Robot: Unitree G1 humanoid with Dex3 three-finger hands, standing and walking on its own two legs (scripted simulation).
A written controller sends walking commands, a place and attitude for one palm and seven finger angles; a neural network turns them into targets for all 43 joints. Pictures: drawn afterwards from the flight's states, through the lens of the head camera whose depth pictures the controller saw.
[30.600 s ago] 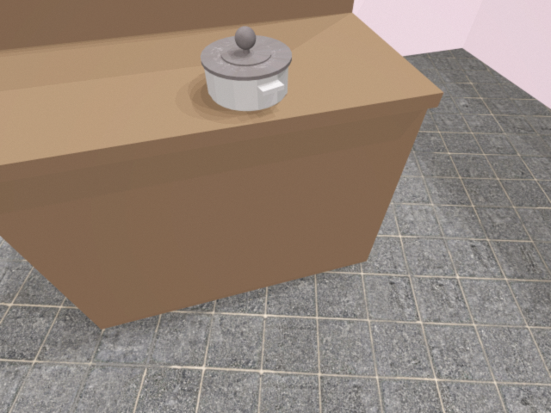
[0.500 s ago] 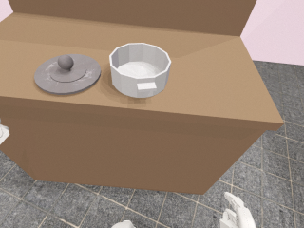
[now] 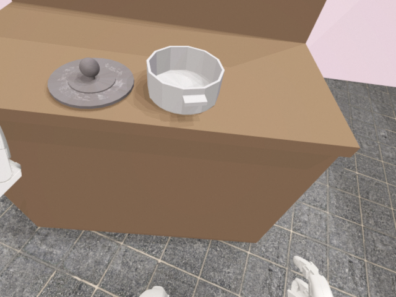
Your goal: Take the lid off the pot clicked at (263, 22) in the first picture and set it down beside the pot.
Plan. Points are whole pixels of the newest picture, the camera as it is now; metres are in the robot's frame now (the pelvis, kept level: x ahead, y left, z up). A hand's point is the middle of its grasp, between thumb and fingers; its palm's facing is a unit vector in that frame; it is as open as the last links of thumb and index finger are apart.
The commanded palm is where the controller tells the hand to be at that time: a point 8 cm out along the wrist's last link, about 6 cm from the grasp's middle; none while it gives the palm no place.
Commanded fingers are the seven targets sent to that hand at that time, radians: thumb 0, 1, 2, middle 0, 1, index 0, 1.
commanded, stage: step back with the hand held close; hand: left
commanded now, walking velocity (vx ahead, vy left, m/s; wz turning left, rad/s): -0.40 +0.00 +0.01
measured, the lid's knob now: (89, 67) +0.59 +0.30 +0.12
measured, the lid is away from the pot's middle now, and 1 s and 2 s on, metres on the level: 0.23 0.23 0.23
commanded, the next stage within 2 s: stop stepping back and stand still in 0.22 s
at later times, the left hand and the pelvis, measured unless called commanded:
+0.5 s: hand out of the picture +0.12 +0.25 +0.27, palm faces +0.33 -0.89 -0.32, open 7.4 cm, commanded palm +0.05 +0.31 +0.28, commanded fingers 0.00 0.90 0.90 -0.20 -0.30 -0.20 -0.30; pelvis -0.11 +0.04 +0.00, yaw -6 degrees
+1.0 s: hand out of the picture +0.07 +0.30 +0.27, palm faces +0.42 -0.83 -0.37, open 7.4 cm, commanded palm +0.00 +0.35 +0.28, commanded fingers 0.00 0.90 0.90 -0.20 -0.30 -0.20 -0.30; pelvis -0.14 +0.08 +0.01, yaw -2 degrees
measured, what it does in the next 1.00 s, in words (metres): walks backwards: right foot, then left foot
